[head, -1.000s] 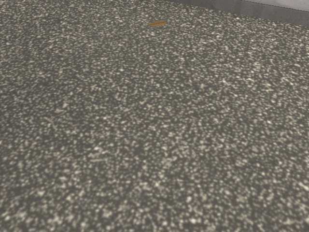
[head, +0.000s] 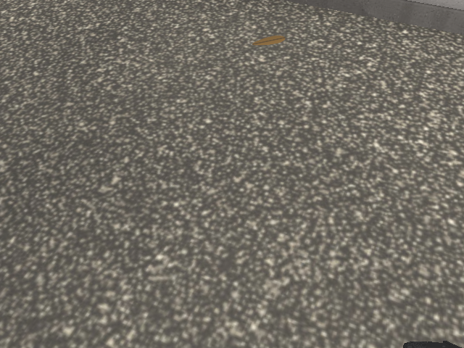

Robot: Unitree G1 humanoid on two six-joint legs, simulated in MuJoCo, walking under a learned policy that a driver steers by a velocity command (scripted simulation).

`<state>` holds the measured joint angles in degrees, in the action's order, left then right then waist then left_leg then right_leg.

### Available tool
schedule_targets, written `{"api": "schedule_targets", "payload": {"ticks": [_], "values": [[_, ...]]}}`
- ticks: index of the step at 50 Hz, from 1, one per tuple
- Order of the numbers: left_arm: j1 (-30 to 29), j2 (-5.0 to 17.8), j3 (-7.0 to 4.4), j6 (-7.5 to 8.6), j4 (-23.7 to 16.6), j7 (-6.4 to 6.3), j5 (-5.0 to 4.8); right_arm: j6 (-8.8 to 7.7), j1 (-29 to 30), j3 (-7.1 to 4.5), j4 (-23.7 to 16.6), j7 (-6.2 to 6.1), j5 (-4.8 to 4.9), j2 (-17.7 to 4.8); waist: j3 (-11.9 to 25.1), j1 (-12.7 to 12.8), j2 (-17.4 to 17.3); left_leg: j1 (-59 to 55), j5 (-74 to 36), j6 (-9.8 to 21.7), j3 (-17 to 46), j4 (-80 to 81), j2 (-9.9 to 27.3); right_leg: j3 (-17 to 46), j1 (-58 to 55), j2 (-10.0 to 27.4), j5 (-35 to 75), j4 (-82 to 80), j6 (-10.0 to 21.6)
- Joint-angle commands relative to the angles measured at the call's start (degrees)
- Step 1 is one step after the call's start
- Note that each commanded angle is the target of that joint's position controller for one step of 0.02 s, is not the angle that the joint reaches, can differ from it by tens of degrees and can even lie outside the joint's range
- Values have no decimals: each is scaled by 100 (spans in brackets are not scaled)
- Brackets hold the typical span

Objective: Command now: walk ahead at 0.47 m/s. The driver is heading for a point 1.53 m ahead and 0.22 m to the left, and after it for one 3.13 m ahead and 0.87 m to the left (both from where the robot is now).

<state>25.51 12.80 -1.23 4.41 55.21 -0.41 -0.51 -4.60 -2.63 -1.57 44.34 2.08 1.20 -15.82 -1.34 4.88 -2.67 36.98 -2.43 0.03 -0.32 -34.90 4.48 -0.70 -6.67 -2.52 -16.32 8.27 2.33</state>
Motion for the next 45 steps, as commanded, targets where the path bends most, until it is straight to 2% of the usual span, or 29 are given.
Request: {"api": "schedule_targets", "payload": {"ticks": [1, 3, 4, 5, 6, 7, 8, 9, 10, 11, 12, 13, 15, 17, 20, 24, 27, 30, 31, 32, 33, 34, 35, 36, 37, 38, 40, 42, 45], "values": [[129, 1099, -259, 22, -136, -55, -65, -126, 880, -48, -639, 73, 29, -363, -683, -135, 717, -96, -139, 171, -4, 488, -146, 550, 463, 1603, 2084, -230, 732], [15, 1190, -308, -33, -160, -62, -46, -143, 630, -116, -603, 99, 14, -533, -407, -375, 773, -479, 207, 352, -39, 559, -268, 495, 52, 1712, 3203, 241, 614], [-46, 1267, -339, -74, -186, -66, -10, -133, 275, -183, -517, 82, 10, -670, -84, -577, 892, -990, 447, 456, -159, 490, -438, 451, -85, 1691, 4263, 727, 553], [-117, 1256, -336, -141, -213, -67, 34, -111, -510, -302, -292, 43, 16, -864, 437, -988, 914, -1976, 549, 612, -325, 502, -637, 297, -2, 1508, 5137, 1698, 447], [-102, 1154, -281, -174, -281, -77, 81, -76, -1478, -407, -37, -22, 9, -1084, 1089, -1405, 809, -3541, 522, 825, -40, 354, -342, 181, 824, 1282, 4703, 3018, 283], [580, 491, -103, -101, -407, -19, 106, -45, -2208, -526, 117, -59, -161, -1584, 2049, -1183, -441, -5859, 1527, 1626, 2360, 475, 1138, 0, 3065, 474, 2273, 5285, -49], [713, 314, -18, 46, -264, 22, 22, -34, -2294, -447, 204, -22, -94, -1312, 2613, -1134, -1257, -6256, 2542, 2032, 4549, 1687, 1782, 643, 4017, -180, -1477, 6576, -138], [152, 938, -188, 169, -440, 63, -157, -54, -1810, -337, 175, -18, -36, -978, 1598, -1114, -825, -5487, 3005, 1715, 4051, 1943, 1585, 901, 4641, 209, -1346, 7045, -24], [-403, 1093, -218, 237, -610, 62, -244, -65, -1358, -290, 84, -33, -57, -807, 855, -987, -385, -4536, 2682, 1512, 3151, 2060, 1392, 701, 4698, 517, -865, 6913, 67], [-659, 1022, -220, 254, -676, 24, -190, -100, -983, -264, 60, -16, -112, -717, 398, -772, 51, -3622, 2029, 1410, 2502, 2249, 1180, 581, 4503, 786, -388, 6494, 69], [-654, 995, -263, 201, -656, -13, -103, -152, -774, -217, 37, 1, -176, -544, 261, -565, 4, -3081, 1455, 1312, 2013, 2383, 941, 605, 4151, 995, -97, 6150, 70], [-494, 863, -251, 125, -606, -18, -66, -170, -685, -203, 58, 16, -201, -485, 243, -418, -115, -2740, 1234, 1320, 1742, 2549, 820, 619, 3850, 1075, 46, 6016, 43], [-408, 668, -223, -3, -596, -34, -29, -228, -758, -213, 163, 30, -146, -514, 146, -309, -114, -2381, 921, 1438, 1378, 2792, 750, 537, 3751, 1149, 152, 5710, -54], [-822, 712, -234, -47, -781, -59, 22, -247, -910, -248, 272, -17, -141, -667, -81, -351, -39, -2318, 744, 1494, 1126, 2974, 726, 496, 4143, 1215, 594, 5172, -192], [-1483, 684, -220, 14, -1006, -31, 61, -190, -1196, -270, 396, -125, -108, -795, -206, -541, 60, -2556, 427, 1365, 759, 3015, 579, 402, 4443, 1168, 1648, 3984, -306], [-2331, 535, -134, 106, -1243, 71, 2, -122, -1691, -284, 604, -188, -36, -940, -293, -884, 87, -2837, 389, 1198, 444, 2967, 507, 129, 4107, 875, 2472, 2686, -312], [-2789, 587, -117, 145, -1457, 176, -42, -13, -2009, -287, 777, -197, -13, -937, -376, -1009, 76, -3573, 199, 1186, 514, 2681, 768, 158, 4354, 780, 2215, 2251, -212], [-2790, 757, -158, 180, -1573, 269, -49, 102, -2029, -331, 841, -231, -7, -1023, -243, -836, -52, -4207, -518, 1052, 624, 2207, 1035, 162, 4209, 664, 1510, 1993, 5], [-2542, 863, -204, 188, -1527, 275, -48, 131, -1943, -346, 824, -240, -10, -1075, -75, -666, -145, -4286, -1244, 987, 590, 1895, 1020, 59, 3797, 537, 1273, 1946, 96], [-1948, 1026, -299, 194, -1367, 261, -41, 166, -1811, -340, 795, -244, -18, -1080, 296, -308, -167, -4211, -2171, 877, 419, 1182, 843, -118, 2932, 352, 1269, 1797, 242], [-983, 1331, -443, 189, -1087, 211, -15, 181, -1803, -270, 732, -254, -65, -924, 978, 97, -66, -3653, -2201, 708, 190, 10, 529, -26, 1453, 459, 1436, 1916, 463], [-121, 1905, -584, 166, -946, 166, 109, 99, -2238, -94, 544, -221, -148, -432, 1980, 130, 858, -1649, -373, 359, -122, -2140, -99, 1959, -922, 1890, 1276, 2083, 1195], [130, 1796, -559, 121, -826, 195, 37, -31, -2549, 15, 652, -180, -121, -106, 2495, 57, 1760, -167, 3532, 193, 361, -3401, -848, 4044, -1858, 2581, 305, 1262, 1707], [-112, 1306, -407, 116, -874, 186, -8, -132, -2006, -152, 575, -143, 57, -782, 1804, 169, 1255, 473, 3500, 296, 770, -3918, -493, 3699, -1410, 2381, -221, 1013, 1421], [-617, 1165, -353, 112, -971, 168, -7, -195, -1544, -192, 426, -134, 145, -916, 1037, 41, 1010, 659, 2931, 357, 574, -3822, -182, 2888, -568, 2197, 95, 853, 1214], [-997, 1038, -311, 110, -1036, 169, 25, -206, -1309, -196, 396, -162, 86, -870, 614, -113, 657, 479, 2442, 326, 436, -3518, 56, 2324, 218, 1968, 617, 657, 1126], [-1326, 829, -252, 143, -1066, 198, 112, -99, -1416, -219, 440, -174, -10, -681, 319, -454, 731, -134, 1904, 237, 451, -3063, 330, 1659, 1161, 1634, 1208, 270, 1042], [-1321, 878, -272, 200, -991, 213, 69, 22, -1531, -186, 477, -189, -34, -454, 242, -591, 709, -298, 1722, 119, 378, -2798, 382, 1279, 1517, 1540, 1612, 20, 1131], [-1115, 1060, -326, 208, -830, 146, 62, 71, -997, -183, 265, -215, -102, -436, -3, -527, 586, 120, 1003, -61, 335, -1950, 426, 887, 1554, 1484, 1989, -184, 1173]]}}
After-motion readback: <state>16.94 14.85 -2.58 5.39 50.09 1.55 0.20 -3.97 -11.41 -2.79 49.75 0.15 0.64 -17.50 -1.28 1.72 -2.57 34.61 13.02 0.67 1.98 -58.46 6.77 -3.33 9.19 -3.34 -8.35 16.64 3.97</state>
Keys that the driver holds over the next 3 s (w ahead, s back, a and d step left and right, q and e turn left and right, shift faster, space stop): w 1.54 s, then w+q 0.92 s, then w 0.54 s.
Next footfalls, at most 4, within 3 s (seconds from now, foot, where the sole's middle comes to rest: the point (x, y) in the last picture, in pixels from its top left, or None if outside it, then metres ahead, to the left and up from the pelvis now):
0.12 left None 0.27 0.13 -0.78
0.66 right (307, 318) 0.57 -0.11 -0.78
1.20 left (233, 226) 0.87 0.13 -0.78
1.74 right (302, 162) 1.17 -0.10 -0.78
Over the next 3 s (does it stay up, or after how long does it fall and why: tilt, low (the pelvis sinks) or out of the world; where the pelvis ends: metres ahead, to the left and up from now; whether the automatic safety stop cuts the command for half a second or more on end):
stays up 1.66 0.23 0.01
